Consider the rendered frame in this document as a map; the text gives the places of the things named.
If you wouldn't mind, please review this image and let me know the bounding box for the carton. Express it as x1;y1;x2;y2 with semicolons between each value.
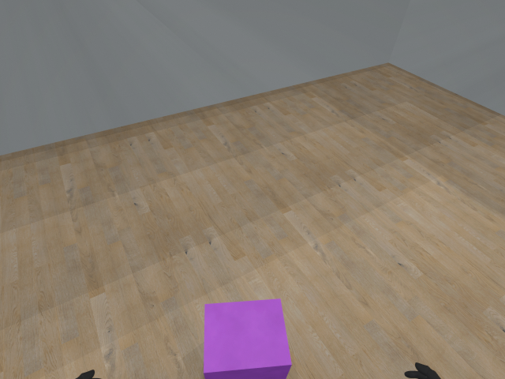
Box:
204;298;292;379

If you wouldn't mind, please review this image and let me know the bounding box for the right robot hand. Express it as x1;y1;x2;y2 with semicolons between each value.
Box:
404;362;441;379

